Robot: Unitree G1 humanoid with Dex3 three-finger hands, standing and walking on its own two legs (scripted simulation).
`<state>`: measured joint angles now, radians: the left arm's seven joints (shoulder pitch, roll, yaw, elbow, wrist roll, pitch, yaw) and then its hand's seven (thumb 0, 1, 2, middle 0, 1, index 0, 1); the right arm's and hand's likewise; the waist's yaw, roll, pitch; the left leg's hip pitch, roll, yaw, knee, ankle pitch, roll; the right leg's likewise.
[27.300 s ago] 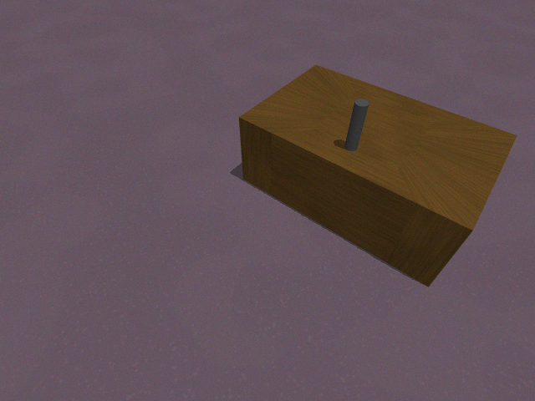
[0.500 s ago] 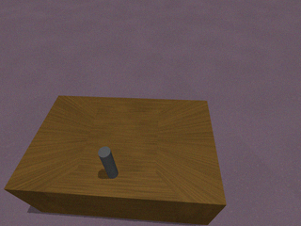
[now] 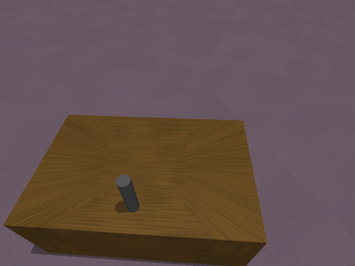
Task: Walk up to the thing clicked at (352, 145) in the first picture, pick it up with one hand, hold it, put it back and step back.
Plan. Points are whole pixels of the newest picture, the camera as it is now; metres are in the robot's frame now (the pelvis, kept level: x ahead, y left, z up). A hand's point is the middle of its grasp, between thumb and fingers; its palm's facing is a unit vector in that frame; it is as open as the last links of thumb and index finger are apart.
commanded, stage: stand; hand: left
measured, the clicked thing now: (128, 194) +0.44 +0.20 -0.29
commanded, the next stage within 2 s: step back in 0.16 s
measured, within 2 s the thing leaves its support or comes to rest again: neither
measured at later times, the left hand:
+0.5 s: hand out of the picture +0.07 +0.32 -0.18, palm faces -0.03 -0.93 -0.37, open 7.4 cm
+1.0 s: hand out of the picture -0.07 +0.31 -0.17, palm faces -0.10 -0.91 -0.40, open 7.4 cm
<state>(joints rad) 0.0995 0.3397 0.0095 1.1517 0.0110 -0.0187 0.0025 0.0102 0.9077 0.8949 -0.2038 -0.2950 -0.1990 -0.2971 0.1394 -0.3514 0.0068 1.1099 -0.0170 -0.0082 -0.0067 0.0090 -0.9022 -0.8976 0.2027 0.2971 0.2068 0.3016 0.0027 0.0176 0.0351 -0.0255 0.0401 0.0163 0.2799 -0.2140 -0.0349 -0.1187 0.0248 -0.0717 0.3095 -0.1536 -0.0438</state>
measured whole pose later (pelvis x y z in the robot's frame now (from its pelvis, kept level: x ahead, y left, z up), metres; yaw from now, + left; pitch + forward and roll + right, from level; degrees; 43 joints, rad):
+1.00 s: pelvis -0.18 +0.05 -0.03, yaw -6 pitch -2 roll +0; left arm 0.17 0.36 0.07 0.87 0.03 0.04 -0.01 0.01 0.91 0.89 -0.20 -0.29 -0.20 -0.30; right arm 0.09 -0.40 -0.05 0.87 0.00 0.06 -0.02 0.01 -0.90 -0.90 0.20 0.30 0.21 0.30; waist 0.02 0.03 0.18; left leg -0.46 -0.05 -0.09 0.97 -0.49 0.00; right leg -0.25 0.02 0.05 0.65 -0.36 -0.02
